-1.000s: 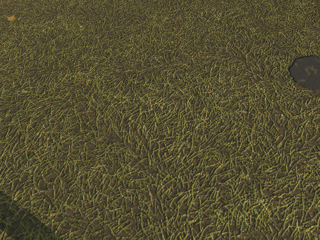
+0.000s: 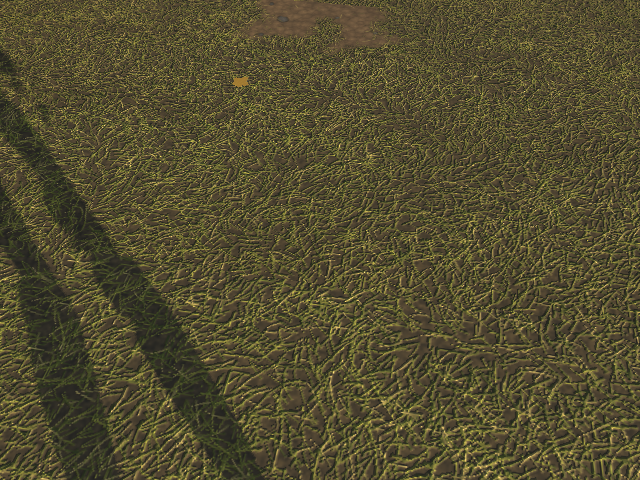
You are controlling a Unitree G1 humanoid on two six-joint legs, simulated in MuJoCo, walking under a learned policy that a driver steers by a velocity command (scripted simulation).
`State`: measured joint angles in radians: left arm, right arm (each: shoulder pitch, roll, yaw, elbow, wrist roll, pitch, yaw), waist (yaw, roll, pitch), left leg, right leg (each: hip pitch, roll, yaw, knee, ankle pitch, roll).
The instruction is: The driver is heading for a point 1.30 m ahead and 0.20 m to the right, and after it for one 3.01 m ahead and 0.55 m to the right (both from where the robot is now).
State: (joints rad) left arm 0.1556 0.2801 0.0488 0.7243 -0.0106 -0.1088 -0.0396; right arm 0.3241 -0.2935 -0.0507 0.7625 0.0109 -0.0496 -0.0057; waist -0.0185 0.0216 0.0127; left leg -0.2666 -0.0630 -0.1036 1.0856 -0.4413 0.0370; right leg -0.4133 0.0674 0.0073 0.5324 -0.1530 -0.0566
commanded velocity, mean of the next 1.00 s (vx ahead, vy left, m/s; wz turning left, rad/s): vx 0.50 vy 0.00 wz -0.27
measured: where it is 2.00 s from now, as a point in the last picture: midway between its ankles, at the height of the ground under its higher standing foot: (399, 269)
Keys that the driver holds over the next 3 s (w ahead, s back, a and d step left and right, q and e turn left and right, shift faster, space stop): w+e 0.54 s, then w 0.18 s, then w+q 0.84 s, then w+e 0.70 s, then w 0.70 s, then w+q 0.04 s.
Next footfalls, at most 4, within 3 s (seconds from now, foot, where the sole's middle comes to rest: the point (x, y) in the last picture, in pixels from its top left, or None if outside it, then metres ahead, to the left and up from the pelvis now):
0.38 left None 0.38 0.10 -0.76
0.86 right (452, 449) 0.54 -0.24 -0.76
1.38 left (353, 327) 0.84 -0.05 -0.76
2.06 right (428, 240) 1.24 -0.31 -0.93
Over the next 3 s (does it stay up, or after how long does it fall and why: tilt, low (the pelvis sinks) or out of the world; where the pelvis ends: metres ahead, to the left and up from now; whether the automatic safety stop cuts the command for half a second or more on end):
stays up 1.58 -0.35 -0.18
